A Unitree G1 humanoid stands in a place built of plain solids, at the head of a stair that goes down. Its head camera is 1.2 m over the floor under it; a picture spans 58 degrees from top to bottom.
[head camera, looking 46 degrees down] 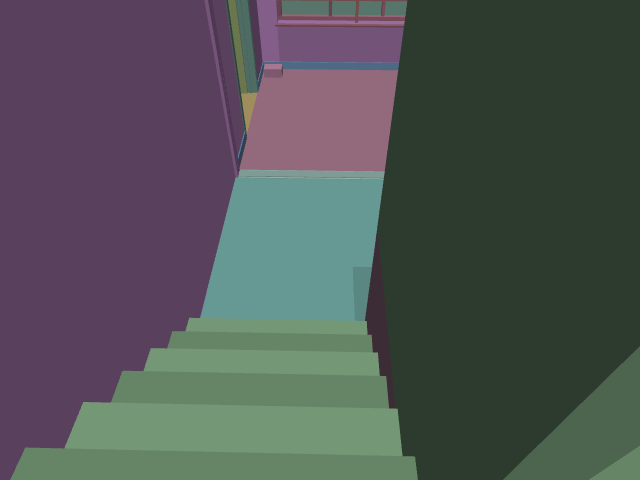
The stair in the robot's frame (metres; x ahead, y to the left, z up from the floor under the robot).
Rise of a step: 0.21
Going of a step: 0.24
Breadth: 1.25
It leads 1 degrees to the right of straight ahead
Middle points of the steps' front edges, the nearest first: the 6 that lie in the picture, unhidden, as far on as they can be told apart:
0.46 0.33 -0.21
0.69 0.33 -0.42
0.93 0.32 -0.63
1.17 0.32 -0.84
1.41 0.31 -1.06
1.65 0.31 -1.27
